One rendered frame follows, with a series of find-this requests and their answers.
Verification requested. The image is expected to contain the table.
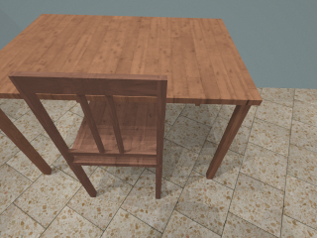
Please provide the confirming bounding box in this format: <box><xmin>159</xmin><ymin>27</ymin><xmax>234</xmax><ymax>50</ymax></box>
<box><xmin>0</xmin><ymin>14</ymin><xmax>263</xmax><ymax>179</ymax></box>

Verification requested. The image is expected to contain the chair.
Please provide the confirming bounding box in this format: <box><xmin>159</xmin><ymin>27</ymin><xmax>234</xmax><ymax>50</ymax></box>
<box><xmin>8</xmin><ymin>70</ymin><xmax>167</xmax><ymax>199</ymax></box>

